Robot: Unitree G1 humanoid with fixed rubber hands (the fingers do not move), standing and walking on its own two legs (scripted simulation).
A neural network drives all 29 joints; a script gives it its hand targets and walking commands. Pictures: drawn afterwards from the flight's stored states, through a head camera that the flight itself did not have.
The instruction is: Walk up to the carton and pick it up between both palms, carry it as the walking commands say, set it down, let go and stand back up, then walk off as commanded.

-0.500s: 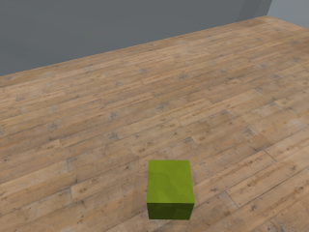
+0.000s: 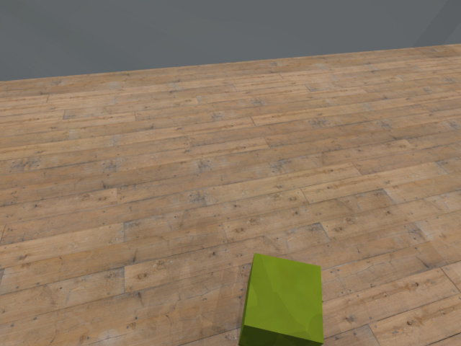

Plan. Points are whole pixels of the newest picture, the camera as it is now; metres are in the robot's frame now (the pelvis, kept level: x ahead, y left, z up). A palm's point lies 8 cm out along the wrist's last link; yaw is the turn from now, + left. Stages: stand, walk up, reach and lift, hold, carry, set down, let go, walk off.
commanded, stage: walk off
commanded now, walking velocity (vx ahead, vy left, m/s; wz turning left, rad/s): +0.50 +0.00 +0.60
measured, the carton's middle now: (278, 306) +0.38 -0.21 -0.62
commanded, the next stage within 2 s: stand in 1.02 s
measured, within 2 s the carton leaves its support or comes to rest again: rests again in 0.44 s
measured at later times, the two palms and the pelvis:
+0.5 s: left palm (109, 331) +0.19 +0.23 -0.12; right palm (319, 220) +0.42 -0.24 -0.11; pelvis +0.25 +0.00 +0.01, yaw +18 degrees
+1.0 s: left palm (66, 179) +0.54 +0.42 -0.07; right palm (255, 173) +0.61 -0.10 -0.14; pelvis +0.50 +0.12 +0.01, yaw +31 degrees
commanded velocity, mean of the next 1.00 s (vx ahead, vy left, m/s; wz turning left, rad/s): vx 0.50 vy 0.00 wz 0.60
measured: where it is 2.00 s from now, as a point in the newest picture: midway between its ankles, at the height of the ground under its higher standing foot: (172, 254)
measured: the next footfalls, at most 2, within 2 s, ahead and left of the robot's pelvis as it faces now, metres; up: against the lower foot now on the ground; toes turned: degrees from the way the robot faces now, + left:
right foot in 0.24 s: +0.25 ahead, -0.15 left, +0.00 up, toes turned +2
left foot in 0.64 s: +0.47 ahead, +0.21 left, +0.00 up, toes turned +30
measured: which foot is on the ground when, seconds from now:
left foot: down 0.00-0.28, up 0.30-0.62, down 0.64-1.00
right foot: up 0.00-0.22, down 0.24-0.66, up 0.68-1.00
